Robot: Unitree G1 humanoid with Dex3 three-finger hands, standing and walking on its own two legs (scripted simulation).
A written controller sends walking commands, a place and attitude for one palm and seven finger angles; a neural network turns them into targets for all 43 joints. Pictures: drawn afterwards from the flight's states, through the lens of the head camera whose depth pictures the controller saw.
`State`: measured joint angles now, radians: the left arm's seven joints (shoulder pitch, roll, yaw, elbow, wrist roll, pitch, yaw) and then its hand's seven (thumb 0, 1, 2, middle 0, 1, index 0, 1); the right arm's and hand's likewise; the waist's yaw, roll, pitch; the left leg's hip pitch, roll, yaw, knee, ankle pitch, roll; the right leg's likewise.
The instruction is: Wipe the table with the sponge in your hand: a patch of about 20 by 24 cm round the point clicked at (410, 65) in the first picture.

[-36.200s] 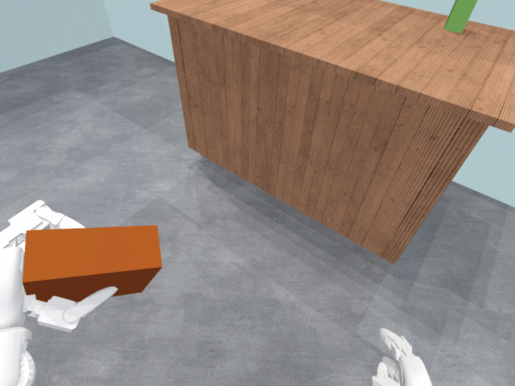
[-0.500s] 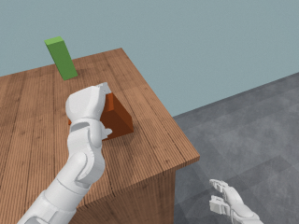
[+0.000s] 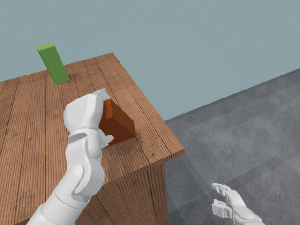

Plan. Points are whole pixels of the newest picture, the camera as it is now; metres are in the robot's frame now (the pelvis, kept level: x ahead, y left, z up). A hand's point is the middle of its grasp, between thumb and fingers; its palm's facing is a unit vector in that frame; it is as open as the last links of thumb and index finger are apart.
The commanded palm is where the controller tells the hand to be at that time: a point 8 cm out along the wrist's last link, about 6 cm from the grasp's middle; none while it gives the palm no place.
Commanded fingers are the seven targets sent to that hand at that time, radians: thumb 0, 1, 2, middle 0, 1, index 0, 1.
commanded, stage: wipe back along the third lane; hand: left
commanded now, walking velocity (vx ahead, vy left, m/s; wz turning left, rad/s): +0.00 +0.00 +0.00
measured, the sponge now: (109, 129) +0.31 +0.16 +0.13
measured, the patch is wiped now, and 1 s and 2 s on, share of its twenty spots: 0.95 0.95 1.00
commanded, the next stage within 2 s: slide back across to the middle lane in 0.14 s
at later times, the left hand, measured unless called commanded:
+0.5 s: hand (102, 133) +0.26 +0.14 +0.18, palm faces +0.35 -0.31 -0.88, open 9.6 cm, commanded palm +0.20 +0.17 +0.22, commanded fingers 0.00 0.10 1.30 -1.20 -1.60 -1.20 -1.60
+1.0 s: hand (72, 144) +0.23 +0.20 +0.18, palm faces +0.18 -0.12 -0.98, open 9.6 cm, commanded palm +0.18 +0.22 +0.23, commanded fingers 0.00 0.10 1.30 -1.20 -1.60 -1.20 -1.60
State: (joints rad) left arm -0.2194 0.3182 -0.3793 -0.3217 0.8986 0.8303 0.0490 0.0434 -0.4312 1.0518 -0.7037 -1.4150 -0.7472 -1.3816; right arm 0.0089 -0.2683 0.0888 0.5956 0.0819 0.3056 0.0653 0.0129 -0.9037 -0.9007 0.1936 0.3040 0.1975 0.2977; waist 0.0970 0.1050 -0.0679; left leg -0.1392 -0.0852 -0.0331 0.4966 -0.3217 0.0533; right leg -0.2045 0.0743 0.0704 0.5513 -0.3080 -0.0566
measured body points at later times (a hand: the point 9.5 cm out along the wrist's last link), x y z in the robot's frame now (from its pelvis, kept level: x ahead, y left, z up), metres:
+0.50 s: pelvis +0.00 -0.05 +0.00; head -0.04 -0.12 +0.44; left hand +0.23 +0.15 +0.23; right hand +0.24 -0.25 -0.08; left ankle -0.03 +0.09 -0.73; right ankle -0.01 -0.09 -0.73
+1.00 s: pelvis +0.00 -0.07 +0.00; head -0.03 -0.14 +0.44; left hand +0.21 +0.20 +0.23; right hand +0.24 -0.30 -0.09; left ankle -0.03 +0.10 -0.72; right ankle -0.01 -0.09 -0.73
